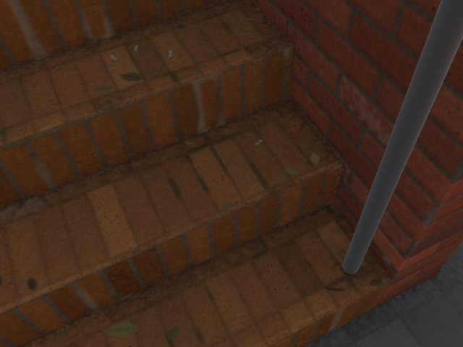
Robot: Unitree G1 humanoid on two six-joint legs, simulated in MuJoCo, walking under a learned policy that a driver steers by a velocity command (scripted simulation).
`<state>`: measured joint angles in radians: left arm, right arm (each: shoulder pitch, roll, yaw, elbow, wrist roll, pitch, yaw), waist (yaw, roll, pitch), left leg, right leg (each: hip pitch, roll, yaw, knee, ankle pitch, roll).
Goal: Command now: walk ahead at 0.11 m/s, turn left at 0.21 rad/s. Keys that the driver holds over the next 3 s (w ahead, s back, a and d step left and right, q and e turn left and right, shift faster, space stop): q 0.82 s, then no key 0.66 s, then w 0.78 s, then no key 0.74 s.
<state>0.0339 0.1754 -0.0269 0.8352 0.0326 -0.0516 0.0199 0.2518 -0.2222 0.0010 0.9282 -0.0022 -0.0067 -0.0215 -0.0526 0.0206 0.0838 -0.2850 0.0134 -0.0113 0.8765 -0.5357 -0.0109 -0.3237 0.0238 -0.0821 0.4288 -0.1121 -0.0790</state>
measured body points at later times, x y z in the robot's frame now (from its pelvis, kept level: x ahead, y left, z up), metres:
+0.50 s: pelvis -0.02 +0.03 +0.01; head +0.00 +0.07 +0.45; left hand +0.06 +0.36 -0.11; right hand +0.18 -0.22 -0.08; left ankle -0.02 +0.11 -0.74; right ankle +0.02 -0.12 -0.66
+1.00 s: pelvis -0.03 +0.00 +0.01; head +0.01 -0.01 +0.46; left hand -0.08 +0.30 -0.10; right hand +0.25 -0.16 -0.11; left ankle -0.11 +0.12 -0.67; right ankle +0.02 -0.11 -0.74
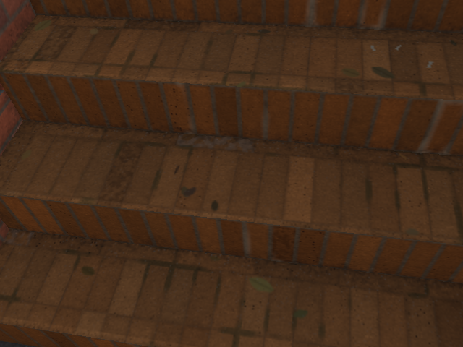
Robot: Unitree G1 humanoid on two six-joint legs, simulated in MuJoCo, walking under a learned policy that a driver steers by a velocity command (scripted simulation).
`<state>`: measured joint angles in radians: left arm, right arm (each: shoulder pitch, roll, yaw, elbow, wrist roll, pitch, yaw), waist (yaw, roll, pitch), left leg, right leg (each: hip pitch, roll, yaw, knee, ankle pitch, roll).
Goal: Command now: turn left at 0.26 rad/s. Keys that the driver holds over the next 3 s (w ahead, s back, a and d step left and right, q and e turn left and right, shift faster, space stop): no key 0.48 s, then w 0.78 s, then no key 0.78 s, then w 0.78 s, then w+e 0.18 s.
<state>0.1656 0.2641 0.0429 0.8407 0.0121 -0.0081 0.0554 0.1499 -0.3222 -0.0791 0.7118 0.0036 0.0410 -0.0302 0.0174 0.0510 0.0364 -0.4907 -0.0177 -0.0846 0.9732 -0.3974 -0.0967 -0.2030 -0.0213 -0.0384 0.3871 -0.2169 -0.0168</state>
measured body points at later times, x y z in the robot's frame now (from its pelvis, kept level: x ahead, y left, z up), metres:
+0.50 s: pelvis +0.00 +0.05 +0.00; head +0.01 +0.05 +0.45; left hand +0.08 +0.33 -0.14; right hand +0.14 -0.20 -0.12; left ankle -0.01 +0.15 -0.75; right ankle -0.01 -0.11 -0.75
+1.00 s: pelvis +0.08 +0.03 -0.01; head +0.09 +0.03 +0.44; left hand +0.06 +0.30 -0.15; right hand +0.23 -0.22 -0.12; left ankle +0.08 +0.15 -0.71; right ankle -0.01 -0.12 -0.75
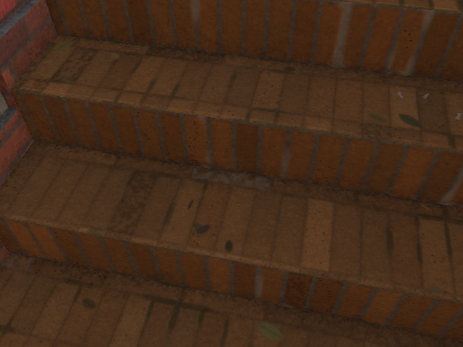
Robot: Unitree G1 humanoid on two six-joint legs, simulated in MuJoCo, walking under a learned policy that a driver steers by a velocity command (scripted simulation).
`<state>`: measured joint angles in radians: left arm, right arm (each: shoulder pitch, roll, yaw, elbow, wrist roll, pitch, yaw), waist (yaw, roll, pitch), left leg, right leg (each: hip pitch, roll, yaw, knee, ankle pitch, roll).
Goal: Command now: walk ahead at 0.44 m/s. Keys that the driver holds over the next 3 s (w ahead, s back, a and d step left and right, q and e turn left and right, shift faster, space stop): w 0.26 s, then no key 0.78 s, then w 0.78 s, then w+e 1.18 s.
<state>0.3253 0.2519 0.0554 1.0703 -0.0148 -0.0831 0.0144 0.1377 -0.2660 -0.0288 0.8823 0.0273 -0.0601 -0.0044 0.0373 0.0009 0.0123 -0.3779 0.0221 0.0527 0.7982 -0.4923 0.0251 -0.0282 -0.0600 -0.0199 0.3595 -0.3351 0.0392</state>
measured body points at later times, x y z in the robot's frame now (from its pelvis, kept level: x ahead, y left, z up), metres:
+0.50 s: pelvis +0.17 +0.01 +0.01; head +0.21 +0.01 +0.45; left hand +0.40 +0.16 -0.09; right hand +0.04 -0.20 -0.13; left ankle +0.07 +0.13 -0.74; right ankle +0.28 -0.09 -0.45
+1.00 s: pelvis +0.31 -0.04 +0.17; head +0.35 -0.07 +0.62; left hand +0.30 +0.17 +0.03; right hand +0.43 -0.23 +0.02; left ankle +0.39 +0.11 -0.44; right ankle +0.35 -0.10 -0.56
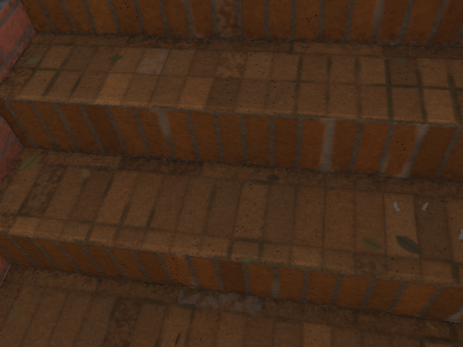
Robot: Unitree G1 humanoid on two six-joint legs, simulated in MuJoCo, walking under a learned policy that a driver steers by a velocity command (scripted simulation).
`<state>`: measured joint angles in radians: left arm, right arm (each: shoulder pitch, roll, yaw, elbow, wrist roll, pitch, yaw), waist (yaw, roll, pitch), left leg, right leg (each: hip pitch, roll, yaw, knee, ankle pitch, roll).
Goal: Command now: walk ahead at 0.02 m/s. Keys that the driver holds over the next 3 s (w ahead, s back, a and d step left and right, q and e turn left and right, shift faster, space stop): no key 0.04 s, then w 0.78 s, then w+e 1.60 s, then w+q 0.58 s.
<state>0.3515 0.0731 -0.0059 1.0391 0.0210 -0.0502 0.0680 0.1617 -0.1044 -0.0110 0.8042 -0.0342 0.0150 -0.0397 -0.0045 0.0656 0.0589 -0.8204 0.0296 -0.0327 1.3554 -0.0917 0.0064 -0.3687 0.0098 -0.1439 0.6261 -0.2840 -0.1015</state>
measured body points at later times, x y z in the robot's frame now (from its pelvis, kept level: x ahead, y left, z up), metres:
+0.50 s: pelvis +0.14 +0.03 +0.01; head +0.14 +0.03 +0.46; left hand +0.31 +0.21 -0.11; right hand -0.01 -0.14 -0.13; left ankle +0.04 +0.10 -0.72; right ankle +0.20 -0.11 -0.38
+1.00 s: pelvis +0.42 +0.02 +0.19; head +0.41 +0.02 +0.64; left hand +0.29 +0.20 +0.04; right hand +0.68 -0.15 +0.15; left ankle +0.55 +0.15 -0.25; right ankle +0.32 -0.09 -0.54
